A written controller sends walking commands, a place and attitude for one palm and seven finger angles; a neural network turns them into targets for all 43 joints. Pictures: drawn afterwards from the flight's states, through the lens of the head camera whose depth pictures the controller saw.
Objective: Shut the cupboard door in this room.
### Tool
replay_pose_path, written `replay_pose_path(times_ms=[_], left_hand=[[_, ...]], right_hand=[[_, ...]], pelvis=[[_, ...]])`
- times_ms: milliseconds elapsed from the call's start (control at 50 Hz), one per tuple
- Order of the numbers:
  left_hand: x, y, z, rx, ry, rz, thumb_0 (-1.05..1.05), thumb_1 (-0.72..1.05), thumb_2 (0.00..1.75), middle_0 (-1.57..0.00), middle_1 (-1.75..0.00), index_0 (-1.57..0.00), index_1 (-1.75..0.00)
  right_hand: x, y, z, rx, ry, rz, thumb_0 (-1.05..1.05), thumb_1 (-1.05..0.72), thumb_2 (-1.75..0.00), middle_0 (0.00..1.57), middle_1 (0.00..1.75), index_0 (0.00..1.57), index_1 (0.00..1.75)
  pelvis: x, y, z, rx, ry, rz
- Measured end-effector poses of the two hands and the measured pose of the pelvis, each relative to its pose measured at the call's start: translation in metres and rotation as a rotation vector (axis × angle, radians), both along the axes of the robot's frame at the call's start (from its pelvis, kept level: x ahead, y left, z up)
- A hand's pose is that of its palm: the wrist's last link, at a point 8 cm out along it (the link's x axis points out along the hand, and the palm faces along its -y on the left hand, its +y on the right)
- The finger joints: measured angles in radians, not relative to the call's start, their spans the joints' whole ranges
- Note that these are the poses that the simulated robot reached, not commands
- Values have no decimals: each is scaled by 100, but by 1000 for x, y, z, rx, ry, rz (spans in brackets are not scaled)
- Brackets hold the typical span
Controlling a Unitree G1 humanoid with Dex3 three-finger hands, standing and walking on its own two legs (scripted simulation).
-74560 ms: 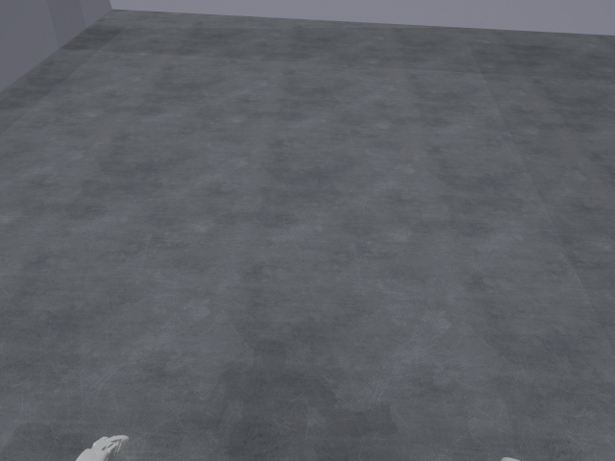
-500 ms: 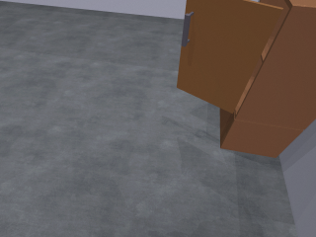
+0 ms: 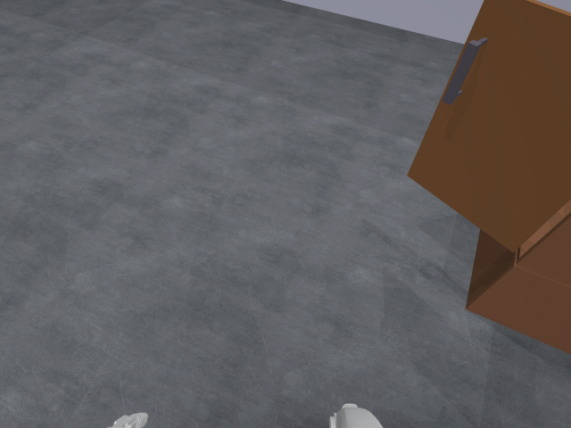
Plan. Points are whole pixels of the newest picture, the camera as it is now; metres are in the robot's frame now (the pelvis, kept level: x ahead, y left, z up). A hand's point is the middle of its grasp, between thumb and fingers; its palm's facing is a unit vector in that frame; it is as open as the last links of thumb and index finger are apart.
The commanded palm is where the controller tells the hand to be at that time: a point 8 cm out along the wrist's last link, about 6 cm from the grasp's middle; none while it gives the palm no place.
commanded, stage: walk to a spot facing it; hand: left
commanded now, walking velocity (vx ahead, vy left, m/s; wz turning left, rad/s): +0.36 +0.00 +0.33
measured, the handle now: (465, 71) +0.89 -0.43 +0.02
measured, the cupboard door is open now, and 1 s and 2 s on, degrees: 66 66 66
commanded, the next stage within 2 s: turn to face it in 0.50 s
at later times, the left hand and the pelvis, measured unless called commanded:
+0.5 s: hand out of the picture +0.13 +0.13 -0.17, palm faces +0.32 -0.92 -0.25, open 7.3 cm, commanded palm none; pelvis +0.19 -0.05 +0.00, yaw +17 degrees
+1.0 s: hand (175, 328) +0.31 +0.21 -0.18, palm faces +0.29 -0.94 -0.17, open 7.4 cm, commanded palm none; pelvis +0.31 +0.02 -0.01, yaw +13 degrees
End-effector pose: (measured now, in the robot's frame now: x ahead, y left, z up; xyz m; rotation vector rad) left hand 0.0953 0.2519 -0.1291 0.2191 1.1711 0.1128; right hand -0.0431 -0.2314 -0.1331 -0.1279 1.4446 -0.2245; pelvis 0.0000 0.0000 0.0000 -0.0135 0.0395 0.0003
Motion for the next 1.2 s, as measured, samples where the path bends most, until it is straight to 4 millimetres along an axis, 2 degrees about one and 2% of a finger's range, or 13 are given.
replay_pose_path(times_ms=[120, 200, 260, 320, 380, 480, 580, 660, 760, 900, 1020, 1120, 1200], left_hand=[[52, -29, 4, 4, -43, 6, 1, 90, 90, -19, -30, -20, -30], [82, -51, 0, 12, -102, 40, 1, 90, 90, -20, -30, -20, -30], [80, -63, 3, 6, -94, 112, 0, 90, 90, -20, -30, -21, -30], [66, -72, 3, -3, -33, 191, 0, 90, 90, -20, -30, -21, -30], [50, -70, 4, 15, 27, 279, -1, 93, 90, -20, -30, -21, -30], [19, -75, -2, 0, 167, 384, 0, 93, 90, -20, -30, -21, -30], [-1, -78, -15, -50, 293, 483, 0, 92, 90, -20, -30, -20, -30], [2, -62, -34, -80, 341, 543, 0, 91, 90, -20, -30, -21, -30], [53, -29, -38, -57, 267, 536, 1, 91, 90, -20, -30, -20, -30], [142, -3, -28, -74, 140, 440, 0, 91, 90, -19, -30, -20, -30], [206, 7, -23, -68, 94, 327, 0, 91, 90, -20, -30, -20, -30], [256, 9, -24, -27, 52, 228, 0, 90, 90, -20, -30, -20, -30], [282, 7, -21, 5, 31, 162, 0, 90, 90, -20, -30, -20, -30]], right_hand=[[44, -24, -11, 23, 11, 24, 1, -91, -89, 20, 30, 20, 30], [87, -48, -30, 43, 24, 66, 1, -91, -89, 20, 30, 20, 30], [137, -61, -29, 40, 4, 133, 1, -91, -89, 20, 30, 20, 30], [198, -69, -20, 34, -57, 194, 1, -91, -89, 20, 30, 20, 30], [263, -68, -14, 32, -119, 261, 1, -91, -89, 20, 30, 20, 30], [367, -43, -8, 38, -205, 388, 1, -92, -90, 20, 30, 19, 30], [460, 10, -7, 56, -289, 536, 1, -92, -90, 19, 30, 19, 30], [514, 53, -13, 52, -379, 620, 1, -92, -89, 20, 30, 20, 30], [528, 80, -4, 40, -388, 622, 1, -91, -89, 20, 30, 20, 30], [510, 89, 1, 65, -342, 503, 0, -92, -89, 20, 30, 20, 30], [500, 56, -3, 23, -308, 368, -1, -93, -89, 21, 30, 20, 30], [478, 15, -21, -10, -236, 255, 0, -92, -89, 20, 30, 20, 30], [458, -10, -28, -39, -159, 175, 0, -92, -89, 20, 30, 20, 30]], pelvis=[[42, -23, -4, 24, -1, 35], [76, -44, -17, 26, -8, 77], [99, -51, -13, 23, -19, 126], [123, -55, -5, 32, -18, 169], [146, -57, -2, 34, -15, 216], [182, -50, -3, 30, -14, 290], [216, -30, -13, 28, -15, 348], [245, -3, -32, 2, -25, 383], [265, 12, -25, 12, -50, 356], [289, 24, -11, -5, -62, 292], [308, 24, -11, -9, -53, 205], [327, 14, -22, 4, -44, 135], [334, 11, -24, -6, -34, 92]])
